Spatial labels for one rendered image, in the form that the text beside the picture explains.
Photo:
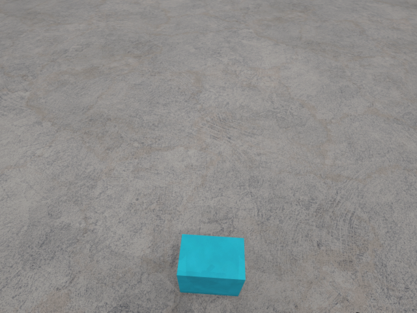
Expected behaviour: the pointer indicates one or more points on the carton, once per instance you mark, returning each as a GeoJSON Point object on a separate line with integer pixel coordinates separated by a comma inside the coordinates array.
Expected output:
{"type": "Point", "coordinates": [211, 265]}

